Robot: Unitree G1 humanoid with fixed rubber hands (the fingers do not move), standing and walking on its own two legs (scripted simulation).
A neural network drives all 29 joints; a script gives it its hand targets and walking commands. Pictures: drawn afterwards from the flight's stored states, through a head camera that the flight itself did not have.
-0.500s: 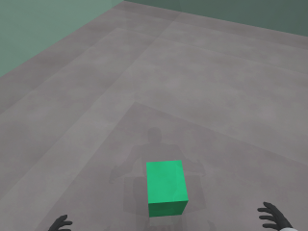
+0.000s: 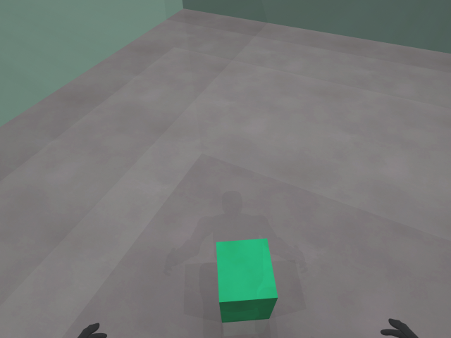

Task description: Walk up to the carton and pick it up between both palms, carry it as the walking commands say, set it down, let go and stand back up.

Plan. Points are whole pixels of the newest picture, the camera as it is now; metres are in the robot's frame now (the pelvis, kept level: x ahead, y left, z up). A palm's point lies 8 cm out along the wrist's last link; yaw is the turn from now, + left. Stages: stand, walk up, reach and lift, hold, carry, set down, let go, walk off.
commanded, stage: reach and lift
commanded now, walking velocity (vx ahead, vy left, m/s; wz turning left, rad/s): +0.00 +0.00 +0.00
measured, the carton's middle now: (243, 282) +0.41 -0.03 -0.63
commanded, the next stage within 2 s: none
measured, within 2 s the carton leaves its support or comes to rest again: neither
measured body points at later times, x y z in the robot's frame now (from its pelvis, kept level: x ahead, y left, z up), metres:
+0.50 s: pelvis -0.03 -0.01 -0.06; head +0.10 +0.00 +0.37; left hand +0.21 +0.27 -0.16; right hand +0.23 -0.27 -0.15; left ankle +0.00 +0.08 -0.75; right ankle +0.01 -0.13 -0.75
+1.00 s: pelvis -0.09 +0.00 -0.11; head +0.14 -0.01 +0.27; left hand +0.33 +0.23 -0.21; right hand +0.34 -0.22 -0.21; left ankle +0.00 +0.08 -0.75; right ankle +0.01 -0.13 -0.75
